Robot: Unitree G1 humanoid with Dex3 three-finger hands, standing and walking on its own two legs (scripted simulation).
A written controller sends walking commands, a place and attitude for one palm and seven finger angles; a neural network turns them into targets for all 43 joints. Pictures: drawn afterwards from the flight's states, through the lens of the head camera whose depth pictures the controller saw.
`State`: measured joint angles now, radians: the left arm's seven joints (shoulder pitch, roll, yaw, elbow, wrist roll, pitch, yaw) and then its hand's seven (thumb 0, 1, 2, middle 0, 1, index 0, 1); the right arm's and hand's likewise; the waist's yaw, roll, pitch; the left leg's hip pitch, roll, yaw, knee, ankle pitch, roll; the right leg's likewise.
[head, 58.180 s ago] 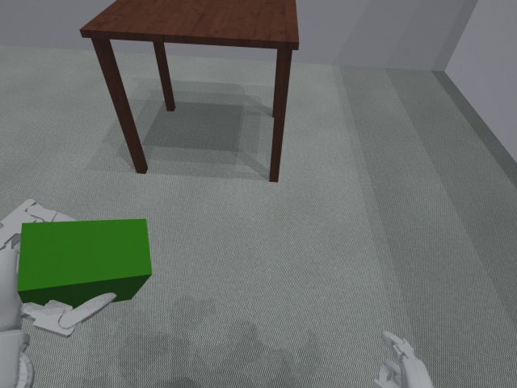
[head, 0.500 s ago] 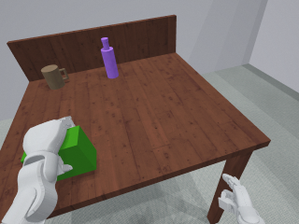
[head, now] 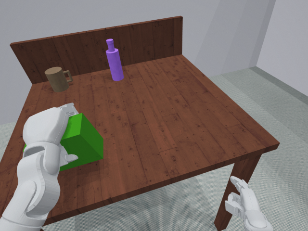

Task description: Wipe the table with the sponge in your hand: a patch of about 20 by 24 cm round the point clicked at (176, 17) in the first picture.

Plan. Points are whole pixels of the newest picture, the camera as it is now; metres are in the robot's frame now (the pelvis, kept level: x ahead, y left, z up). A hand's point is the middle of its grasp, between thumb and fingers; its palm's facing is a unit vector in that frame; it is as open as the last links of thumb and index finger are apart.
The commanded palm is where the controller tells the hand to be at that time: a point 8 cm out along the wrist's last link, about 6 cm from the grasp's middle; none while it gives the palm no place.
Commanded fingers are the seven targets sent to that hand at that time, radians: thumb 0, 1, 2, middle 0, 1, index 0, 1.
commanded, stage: lift the sponge slowly off the table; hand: left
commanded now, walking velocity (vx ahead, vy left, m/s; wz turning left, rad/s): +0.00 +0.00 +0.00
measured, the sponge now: (72, 148) +0.25 +0.27 +0.12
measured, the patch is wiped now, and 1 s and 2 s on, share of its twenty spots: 1.00 1.00 1.00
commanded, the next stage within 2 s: bring the sponge back beside the body in 0.54 s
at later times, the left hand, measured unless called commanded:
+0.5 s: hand (68, 118) +0.27 +0.25 +0.21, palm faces +0.34 -0.19 -0.92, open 10.4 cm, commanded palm +0.22 +0.26 +0.27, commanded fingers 0.00 0.10 1.30 -1.20 -1.60 -1.20 -1.60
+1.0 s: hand (61, 131) +0.24 +0.26 +0.19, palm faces +0.30 -0.18 -0.94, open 10.4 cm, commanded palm +0.19 +0.26 +0.26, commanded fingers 0.00 0.10 1.30 -1.20 -1.60 -1.20 -1.60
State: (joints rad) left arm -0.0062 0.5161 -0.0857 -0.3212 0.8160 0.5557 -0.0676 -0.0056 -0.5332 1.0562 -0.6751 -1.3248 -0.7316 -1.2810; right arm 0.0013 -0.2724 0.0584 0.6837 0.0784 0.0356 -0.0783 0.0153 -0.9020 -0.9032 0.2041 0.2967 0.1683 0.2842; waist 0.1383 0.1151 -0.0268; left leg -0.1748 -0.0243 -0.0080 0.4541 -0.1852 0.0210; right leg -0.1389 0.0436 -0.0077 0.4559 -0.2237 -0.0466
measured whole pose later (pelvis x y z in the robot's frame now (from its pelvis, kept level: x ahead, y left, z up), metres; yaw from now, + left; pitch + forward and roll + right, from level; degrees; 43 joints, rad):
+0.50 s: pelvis +0.00 +0.00 +0.00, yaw +0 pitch -5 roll +0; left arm -0.15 0.53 -0.09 -0.32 0.78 0.64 -0.07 -0.01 -0.53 1.06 -0.68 -1.32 -0.73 -1.28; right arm 0.00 -0.27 0.08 0.65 0.10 0.05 -0.08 0.02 -0.90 -0.90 0.20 0.30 0.18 0.30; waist 0.13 0.11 -0.03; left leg -0.19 -0.02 -0.01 0.44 -0.18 0.02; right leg -0.15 0.05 -0.01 0.45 -0.22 -0.05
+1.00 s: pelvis +0.00 -0.01 +0.00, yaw +0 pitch -5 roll +0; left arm 0.00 0.56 -0.04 -0.42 0.76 0.62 -0.09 -0.01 -0.53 1.06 -0.68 -1.32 -0.73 -1.28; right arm 0.01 -0.28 0.07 0.65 0.09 0.05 -0.08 0.02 -0.90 -0.90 0.20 0.30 0.21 0.31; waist 0.14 0.12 -0.03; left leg -0.19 -0.02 -0.01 0.48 -0.20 0.01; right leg -0.16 0.05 -0.01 0.48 -0.23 -0.05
